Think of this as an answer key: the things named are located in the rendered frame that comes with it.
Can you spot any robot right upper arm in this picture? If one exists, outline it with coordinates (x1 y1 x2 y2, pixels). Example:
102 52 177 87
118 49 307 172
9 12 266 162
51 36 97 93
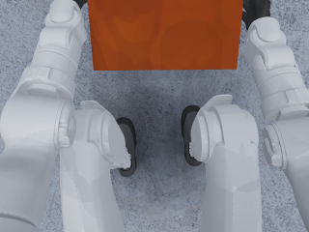
263 116 309 232

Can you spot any robot right forearm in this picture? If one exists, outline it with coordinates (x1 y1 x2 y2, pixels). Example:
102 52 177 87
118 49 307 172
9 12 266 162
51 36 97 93
243 16 309 122

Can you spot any robot left upper arm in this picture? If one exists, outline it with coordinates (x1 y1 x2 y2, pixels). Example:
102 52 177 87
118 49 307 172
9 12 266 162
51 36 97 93
0 93 77 232

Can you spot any left robot foot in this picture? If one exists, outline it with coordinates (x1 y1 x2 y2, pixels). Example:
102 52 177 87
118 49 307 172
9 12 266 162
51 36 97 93
116 117 137 177

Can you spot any robot foot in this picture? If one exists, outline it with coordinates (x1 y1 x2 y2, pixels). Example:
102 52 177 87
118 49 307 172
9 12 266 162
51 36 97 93
181 105 202 166
116 117 137 177

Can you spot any carton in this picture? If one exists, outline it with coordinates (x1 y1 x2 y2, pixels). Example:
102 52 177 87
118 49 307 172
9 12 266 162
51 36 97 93
87 0 243 71

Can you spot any right robot foot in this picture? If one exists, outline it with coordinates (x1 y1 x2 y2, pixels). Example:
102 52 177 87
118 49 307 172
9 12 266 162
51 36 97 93
181 105 202 166

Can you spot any robot right hand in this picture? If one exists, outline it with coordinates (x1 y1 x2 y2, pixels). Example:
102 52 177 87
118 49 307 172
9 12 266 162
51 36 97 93
241 0 271 31

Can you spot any robot left forearm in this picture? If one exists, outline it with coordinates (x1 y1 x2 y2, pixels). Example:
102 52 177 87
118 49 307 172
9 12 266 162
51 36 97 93
0 0 87 142

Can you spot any robot left hand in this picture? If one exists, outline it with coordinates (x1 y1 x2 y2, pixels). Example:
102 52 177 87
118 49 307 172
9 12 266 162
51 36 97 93
73 0 88 10

